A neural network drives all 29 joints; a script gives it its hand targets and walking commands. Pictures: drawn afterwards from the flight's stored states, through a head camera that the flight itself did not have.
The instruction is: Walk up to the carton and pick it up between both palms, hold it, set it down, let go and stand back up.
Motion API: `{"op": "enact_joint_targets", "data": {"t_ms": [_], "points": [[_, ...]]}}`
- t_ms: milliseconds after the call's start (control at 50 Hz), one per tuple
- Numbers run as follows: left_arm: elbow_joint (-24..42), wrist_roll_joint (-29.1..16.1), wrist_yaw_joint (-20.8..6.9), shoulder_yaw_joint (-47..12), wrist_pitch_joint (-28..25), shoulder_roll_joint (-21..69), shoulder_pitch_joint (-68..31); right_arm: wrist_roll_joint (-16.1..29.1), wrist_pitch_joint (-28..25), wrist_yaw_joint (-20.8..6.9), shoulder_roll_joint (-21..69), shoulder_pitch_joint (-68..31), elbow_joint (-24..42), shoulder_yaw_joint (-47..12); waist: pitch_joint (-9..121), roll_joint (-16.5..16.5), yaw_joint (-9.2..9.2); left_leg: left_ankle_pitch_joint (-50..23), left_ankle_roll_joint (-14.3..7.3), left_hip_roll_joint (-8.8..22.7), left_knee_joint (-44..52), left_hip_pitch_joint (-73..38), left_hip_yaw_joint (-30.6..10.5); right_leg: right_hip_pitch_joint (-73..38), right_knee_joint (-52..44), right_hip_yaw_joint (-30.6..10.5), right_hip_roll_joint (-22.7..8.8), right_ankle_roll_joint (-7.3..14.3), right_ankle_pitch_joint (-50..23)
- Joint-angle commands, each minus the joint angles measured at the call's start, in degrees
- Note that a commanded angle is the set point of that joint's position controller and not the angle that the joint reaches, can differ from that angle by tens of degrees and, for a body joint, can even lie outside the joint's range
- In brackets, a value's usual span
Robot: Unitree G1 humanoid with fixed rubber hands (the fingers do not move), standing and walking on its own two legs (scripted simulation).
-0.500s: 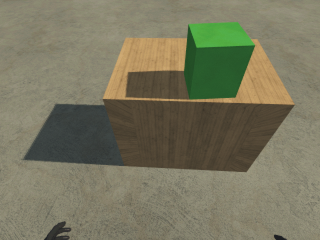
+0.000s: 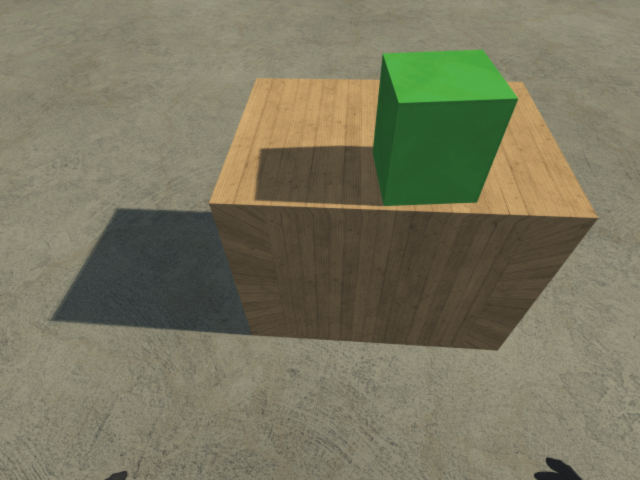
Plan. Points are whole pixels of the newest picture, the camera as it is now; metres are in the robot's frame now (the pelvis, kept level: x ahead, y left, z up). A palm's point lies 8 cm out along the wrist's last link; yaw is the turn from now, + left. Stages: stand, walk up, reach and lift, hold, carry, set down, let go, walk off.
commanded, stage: walk up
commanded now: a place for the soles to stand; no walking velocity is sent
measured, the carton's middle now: (431, 130) +0.78 -0.21 +0.00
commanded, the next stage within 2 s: none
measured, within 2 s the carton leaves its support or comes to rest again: neither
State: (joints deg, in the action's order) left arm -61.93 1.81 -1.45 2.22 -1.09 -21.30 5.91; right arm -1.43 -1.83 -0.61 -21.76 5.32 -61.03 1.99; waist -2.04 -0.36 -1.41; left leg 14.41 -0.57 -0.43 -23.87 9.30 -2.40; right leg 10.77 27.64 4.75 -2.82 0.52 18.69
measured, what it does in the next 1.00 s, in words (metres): walks ahead: right foot, then left foot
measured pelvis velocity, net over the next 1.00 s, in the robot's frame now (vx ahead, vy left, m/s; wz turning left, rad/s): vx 0.29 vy -0.18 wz -0.08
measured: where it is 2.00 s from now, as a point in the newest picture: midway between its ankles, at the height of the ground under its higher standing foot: (395, 429)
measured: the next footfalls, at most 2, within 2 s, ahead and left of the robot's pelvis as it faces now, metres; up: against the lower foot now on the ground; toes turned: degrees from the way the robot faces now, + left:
right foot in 0.22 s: +0.16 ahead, -0.19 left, +0.00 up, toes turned -4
left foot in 0.56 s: +0.28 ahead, +0.01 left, +0.00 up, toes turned +2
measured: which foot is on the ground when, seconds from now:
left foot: down 0.00-0.22, up 0.24-0.54, down 0.56-0.90, up 0.92-1.00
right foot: up 0.00-0.20, down 0.22-0.58, up 0.60-0.88, down 0.90-1.00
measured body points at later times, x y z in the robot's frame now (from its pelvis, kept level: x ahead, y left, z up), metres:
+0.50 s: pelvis +0.12 -0.10 -0.01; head +0.12 -0.10 +0.44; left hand +0.17 +0.24 -0.11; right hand +0.20 -0.43 -0.12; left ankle +0.21 +0.02 -0.72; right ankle +0.12 -0.19 -0.74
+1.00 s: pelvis +0.29 -0.18 -0.03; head +0.30 -0.20 +0.42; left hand +0.42 +0.15 -0.10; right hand +0.31 -0.54 -0.14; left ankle +0.25 -0.02 -0.69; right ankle +0.35 -0.30 -0.74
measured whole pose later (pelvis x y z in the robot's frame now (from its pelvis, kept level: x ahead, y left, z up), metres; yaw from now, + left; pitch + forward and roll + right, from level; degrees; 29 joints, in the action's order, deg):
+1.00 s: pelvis +0.29 -0.18 -0.03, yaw -5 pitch -3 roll +1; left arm -44.3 0.2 -3.1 5.4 -3.8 -25.9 14.6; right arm -0.3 -3.3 -0.7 -28.5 19.6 -47.9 3.3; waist -4.1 -2.1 0.5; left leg 27.8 -1.8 3.6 -64.0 22.3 -1.0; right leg 23.3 42.0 3.1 -2.3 1.8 16.1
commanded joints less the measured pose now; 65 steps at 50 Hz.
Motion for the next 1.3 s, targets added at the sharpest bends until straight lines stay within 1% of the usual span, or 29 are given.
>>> {"op": "enact_joint_targets", "data": {"t_ms": [0,40,100,160,200,220,240,280,340,460,540,560,580,600,640,700,820,860,880,900,920,960,1020,1120,1180,1200,1220,1240,1280], "points": [[11.1,2.2,-1.9,4.2,0.2,-11.0,-9.1,-1.1,-2.2,1.4,-21.1,12.2,3.0,7.3,-6.7,-8.3,7.29,31.6,-14.6,22.4,14.6,-9.8,-32.0,32.5,22.8,-7.6,-1.0,1.3,11.4],[11.3,1.2,-2.4,4.9,0.0,-12.4,-4.6,-0.1,-3.4,2.0,-19.3,8.2,5.9,6.9,-3.4,-3.0,4.01,19.5,-14.1,20.9,11.7,-10.6,-25.4,31.4,25.4,-12.4,-3.2,1.2,6.8],[12.7,0.9,-4.1,5.7,-0.2,-13.2,-1.5,-0.4,-3.8,1.5,-19.5,3.8,8.4,6.9,-2.0,-9.1,2.48,14.5,-12.9,17.9,10.0,-2.6,-14.5,20.2,17.8,-9.2,-4.6,-0.1,5.3],[11.7,0.1,-4.5,7.3,0.0,-13.0,4.5,-1.0,-3.5,0.7,-19.2,0.1,10.0,6.2,-2.2,-8.7,-2.48,13.5,-9.0,14.0,4.7,12.8,-5.9,-0.1,8.0,-4.6,-1.8,1.1,-1.5],[8.5,0.7,-3.3,9.3,-0.4,-16.2,15.8,-1.5,-3.0,0.5,-14.4,2.4,10.7,4.8,2.1,4.1,-7.66,13.2,-5.8,7.2,-16.6,24.9,1.1,-19.7,5.7,-2.3,3.0,1.3,2.8],[9.8,1.6,-2.4,10.0,-1.1,-21.3,21.1,-0.5,-3.2,0.5,-9.7,3.7,12.7,3.0,3.0,24.0,-10.2,20.4,-2.5,-3.1,-39.6,33.4,6.1,-18.1,-13.6,-30.0,-12.4,7.3,27.6],[12.6,0.2,-2.3,9.2,-1.5,-23.1,16.2,0.3,-2.8,1.2,-13.4,4.6,13.2,3.2,3.7,16.8,-6.68,19.2,-1.6,-3.0,-45.9,32.6,-2.6,-10.8,-21.1,-47.8,-20.5,12.0,35.4],[15.4,-1.0,-1.7,8.6,-1.7,-20.5,8.0,1.2,-2.9,0.9,-17.6,8.2,11.2,4.2,-4.3,6.5,-1.18,12.7,-1.7,4.4,-43.8,29.3,-2.7,-2.9,-16.0,-36.7,-17.7,14.0,27.4],[16.6,-1.0,-1.4,7.6,-2.0,-17.4,8.2,0.0,-2.5,0.2,-16.4,13.3,9.8,4.6,-4.3,8.0,0.49,10.1,-0.2,5.9,-33.6,21.6,0.7,4.1,-14.8,-25.1,-12.3,12.9,16.6],[20.4,-0.4,-2.2,7.3,-1.8,-17.5,10.4,-0.2,-3.2,-1.0,-14.6,11.4,13.2,4.7,-2.8,7.8,-0.09,5.0,0.0,3.9,-16.8,12.3,5.8,7.4,-13.1,-19.9,-10.8,12.7,12.5],[22.3,-0.1,-2.5,5.3,-1.1,-13.2,9.2,-0.9,-4.5,0.1,-15.5,20.2,11.7,6.4,-1.4,-1.0,6.21,2.8,-2.5,1.1,-7.5,-12.1,6.1,24.1,3.5,-13.7,-5.1,8.5,15.0],[23.3,-0.4,-2.2,4.3,-1.3,-10.2,10.0,-1.7,-5.0,0.9,-18.1,23.9,12.0,7.1,0.1,-8.4,8.44,18.1,-6.6,10.0,0.7,-16.5,-10.5,30.6,18.6,-9.8,0.2,5.5,10.4],[24.3,-0.5,-1.7,4.0,-1.5,-10.3,10.9,-1.0,-5.5,1.2,-23.7,24.2,13.6,7.7,0.5,-14.3,8.36,33.9,-15.5,27.1,12.6,-16.1,-39.4,39.3,34.9,-6.1,5.9,1.8,15.0],[23.1,0.0,-1.2,5.2,-1.5,-16.0,11.7,1.1,-5.5,1.1,-23.8,19.6,15.0,7.9,0.2,-2.9,6.47,33.6,-18.8,29.4,12.9,-11.6,-41.9,37.2,38.1,-13.1,2.7,1.5,13.3],[21.0,-0.1,-1.4,5.5,-1.5,-16.4,13.7,1.6,-5.3,1.1,-19.4,15.5,16.0,6.6,-2.8,1.2,3.41,23.2,-16.2,25.3,9.4,-5.5,-28.0,34.2,36.2,-13.6,-0.8,1.4,7.8],[19.8,-0.4,-2.5,5.8,-1.5,-14.8,15.6,1.1,-5.6,0.7,-19.0,14.6,16.5,6.4,-3.2,-7.2,2.35,5.3,-13.4,19.6,7.2,2.1,-11.7,25.1,29.3,-10.3,-3.0,0.4,2.1],[19.8,-1.1,-4.2,6.9,-1.6,-13.2,10.7,0.2,-5.0,-0.4,-20.5,11.0,18.2,6.4,-2.6,-9.5,1.15,14.3,-10.2,14.9,4.1,14.6,-0.9,6.8,11.4,-1.4,-0.6,1.1,-3.3],[17.6,-0.8,-3.1,7.7,-2.3,-14.3,15.3,-0.1,-4.0,-0.5,-17.4,11.5,18.2,5.1,-0.6,-4.2,-1.39,12.2,-8.4,11.9,-7.0,20.7,3.1,-4.6,8.9,0.5,2.3,1.2,-4.3],[16.6,-0.7,-2.3,8.4,-2.6,-15.8,19.6,-0.2,-3.7,-0.4,-15.3,13.2,18.6,4.2,1.7,2.5,-3.6,6.5,-6.8,9.2,-19.6,22.6,6.5,-10.1,5.5,-1.2,2.8,2.1,2.9],[17.3,-0.1,-1.2,9.4,-3.3,-21.1,23.0,0.8,-3.8,-0.5,-11.4,13.5,20.3,3.2,3.8,19.3,-5.31,8.9,-2.6,1.0,-40.9,33.4,10.6,-13.4,-8.8,-31.9,-14.0,9.5,17.1],[19.2,-1.6,-0.9,9.0,-3.6,-24.0,21.4,1.2,-3.3,0.3,-14.8,12.9,20.6,3.2,6.8,15.3,-4.96,17.7,-1.9,0.2,-46.8,34.5,1.0,-11.9,-13.2,-46.1,-22.6,15.5,17.4],[19.9,-2.4,0.0,7.8,-3.7,-21.2,15.9,1.8,-2.8,0.7,-17.0,13.8,18.4,3.5,1.4,6.5,-2.0,14.2,-1.6,5.6,-47.6,32.2,-2.2,-4.7,-7.9,-33.7,-20.2,16.9,5.8],[20.2,-2.4,0.9,6.2,-4.1,-18.3,13.3,0.8,-2.2,0.2,-15.1,17.6,15.6,3.7,-1.9,7.9,0.47,10.0,-0.2,6.5,-36.7,24.5,1.4,4.5,-4.6,-18.9,-14.2,14.3,-12.9],[22.2,-2.2,1.8,4.2,-4.0,-17.4,9.6,0.9,-0.2,0.2,-11.7,15.0,15.8,3.1,2.1,10.1,1.91,4.4,-0.9,4.5,-22.4,8.1,5.0,11.9,3.6,-12.1,-13.1,11.8,-35.9],[22.5,-2.6,2.4,3.1,-3.3,-16.0,9.3,0.1,-0.1,0.5,-13.4,13.6,15.5,4.0,3.4,5.7,3.61,-7.6,-3.3,3.2,-12.4,1.4,3.6,15.9,10.5,-10.6,-9.8,7.1,-24.1],[23.1,-2.8,2.6,2.8,-3.1,-14.5,10.0,-0.7,-0.3,0.7,-16.7,12.5,15.9,4.5,4.4,-0.4,3.21,-15.8,-5.5,8.5,-10.6,0.8,-4.1,17.9,14.0,-9.0,-7.7,4.7,-16.5],[22.0,-3.5,3.0,2.2,-2.8,-13.1,13.0,0.1,-0.4,0.3,-18.0,6.9,17.7,4.3,7.1,-7.6,0.68,-15.6,-11.6,16.8,-7.0,5.5,-13.9,13.6,20.0,-4.2,-1.2,1.5,-2.3],[19.6,-3.1,3.3,2.4,-2.4,-13.2,12.6,1.1,-0.2,0.0,-16.5,4.9,17.4,3.8,7.2,-7.2,0.42,-15.1,-14.4,17.7,-7.5,8.7,-13.9,7.9,20.1,-1.9,0.8,0.5,4.8],[17.8,-2.5,3.5,2.8,-2.7,-14.2,12.4,1.2,0.4,0.0,-14.6,3.0,16.6,2.9,6.2,-4.4,-0.69,-11.4,-11.0,13.2,-10.4,13.8,-8.6,3.8,13.3,-4.7,-0.5,1.8,0.6]]}}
